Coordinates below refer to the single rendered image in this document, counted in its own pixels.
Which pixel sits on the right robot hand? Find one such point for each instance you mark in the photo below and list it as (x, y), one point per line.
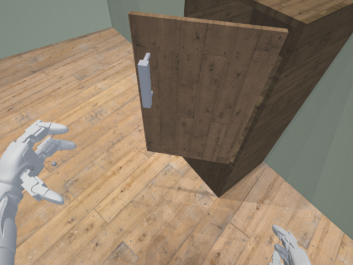
(291, 254)

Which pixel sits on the cupboard door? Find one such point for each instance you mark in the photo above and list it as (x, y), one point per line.
(206, 78)

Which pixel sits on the handle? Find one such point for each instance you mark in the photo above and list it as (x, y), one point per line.
(145, 81)

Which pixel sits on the left robot hand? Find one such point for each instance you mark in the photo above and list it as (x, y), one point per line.
(19, 156)

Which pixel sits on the left robot forearm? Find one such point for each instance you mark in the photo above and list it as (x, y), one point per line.
(10, 197)

